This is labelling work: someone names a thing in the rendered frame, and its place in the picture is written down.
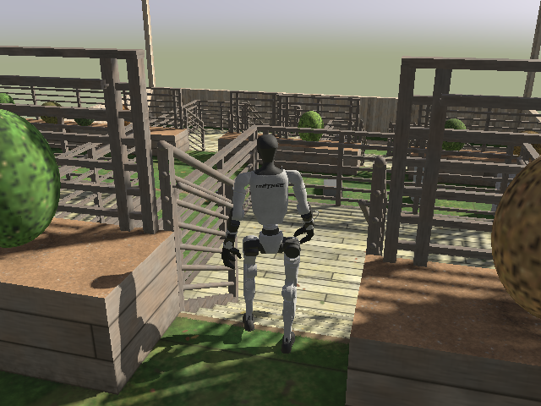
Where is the robot right hand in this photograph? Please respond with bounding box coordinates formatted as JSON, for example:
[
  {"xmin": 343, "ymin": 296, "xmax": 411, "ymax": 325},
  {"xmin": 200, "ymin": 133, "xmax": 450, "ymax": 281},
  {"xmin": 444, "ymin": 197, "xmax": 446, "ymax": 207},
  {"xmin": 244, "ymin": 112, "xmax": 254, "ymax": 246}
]
[{"xmin": 293, "ymin": 225, "xmax": 314, "ymax": 244}]

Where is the robot left upper arm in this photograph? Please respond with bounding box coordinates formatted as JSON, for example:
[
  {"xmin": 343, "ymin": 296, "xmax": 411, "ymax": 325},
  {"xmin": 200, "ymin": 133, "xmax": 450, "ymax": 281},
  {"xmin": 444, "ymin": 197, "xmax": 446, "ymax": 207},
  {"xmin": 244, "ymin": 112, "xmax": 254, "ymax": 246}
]
[{"xmin": 232, "ymin": 172, "xmax": 251, "ymax": 221}]

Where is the robot right upper arm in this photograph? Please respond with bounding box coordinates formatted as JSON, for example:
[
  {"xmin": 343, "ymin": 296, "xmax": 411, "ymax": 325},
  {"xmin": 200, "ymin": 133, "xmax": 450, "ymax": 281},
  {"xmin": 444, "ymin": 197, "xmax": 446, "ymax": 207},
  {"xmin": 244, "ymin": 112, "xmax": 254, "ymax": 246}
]
[{"xmin": 286, "ymin": 170, "xmax": 310, "ymax": 215}]

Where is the robot right forearm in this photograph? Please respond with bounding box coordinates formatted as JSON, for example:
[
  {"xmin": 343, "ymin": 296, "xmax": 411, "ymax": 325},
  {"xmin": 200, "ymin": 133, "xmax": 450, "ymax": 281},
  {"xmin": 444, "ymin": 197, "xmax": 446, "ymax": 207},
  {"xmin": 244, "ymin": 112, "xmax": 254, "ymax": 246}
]
[{"xmin": 301, "ymin": 203, "xmax": 314, "ymax": 230}]

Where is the robot right thigh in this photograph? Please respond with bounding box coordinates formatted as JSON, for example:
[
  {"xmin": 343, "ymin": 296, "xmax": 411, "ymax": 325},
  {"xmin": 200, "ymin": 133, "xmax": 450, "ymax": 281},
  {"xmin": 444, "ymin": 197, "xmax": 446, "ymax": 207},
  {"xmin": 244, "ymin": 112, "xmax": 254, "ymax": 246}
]
[{"xmin": 281, "ymin": 237, "xmax": 301, "ymax": 301}]

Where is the robot right foot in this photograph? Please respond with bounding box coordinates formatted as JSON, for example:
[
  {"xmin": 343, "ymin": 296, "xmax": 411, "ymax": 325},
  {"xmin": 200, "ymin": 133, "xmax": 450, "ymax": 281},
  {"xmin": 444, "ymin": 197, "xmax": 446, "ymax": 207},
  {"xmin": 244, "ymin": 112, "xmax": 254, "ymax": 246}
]
[{"xmin": 281, "ymin": 332, "xmax": 295, "ymax": 354}]

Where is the robot left hand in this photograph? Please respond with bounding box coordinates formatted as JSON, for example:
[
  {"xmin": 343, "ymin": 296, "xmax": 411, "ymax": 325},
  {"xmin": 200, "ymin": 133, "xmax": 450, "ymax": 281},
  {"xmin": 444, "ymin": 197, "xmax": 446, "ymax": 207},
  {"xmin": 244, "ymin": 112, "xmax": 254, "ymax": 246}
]
[{"xmin": 221, "ymin": 246, "xmax": 242, "ymax": 269}]

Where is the robot left forearm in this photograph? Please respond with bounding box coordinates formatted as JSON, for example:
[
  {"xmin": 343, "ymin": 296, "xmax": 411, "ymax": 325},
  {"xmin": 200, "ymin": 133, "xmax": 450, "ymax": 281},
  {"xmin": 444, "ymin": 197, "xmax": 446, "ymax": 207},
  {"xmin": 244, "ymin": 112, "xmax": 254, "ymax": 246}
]
[{"xmin": 223, "ymin": 208, "xmax": 240, "ymax": 249}]

